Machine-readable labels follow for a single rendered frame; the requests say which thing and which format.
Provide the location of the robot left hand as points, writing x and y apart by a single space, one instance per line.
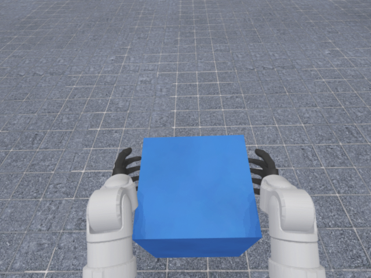
121 164

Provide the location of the left robot forearm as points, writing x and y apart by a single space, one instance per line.
109 230

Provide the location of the carton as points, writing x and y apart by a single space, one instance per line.
195 197

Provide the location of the robot right hand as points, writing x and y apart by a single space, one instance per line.
267 165

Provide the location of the right robot forearm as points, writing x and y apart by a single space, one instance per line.
293 230

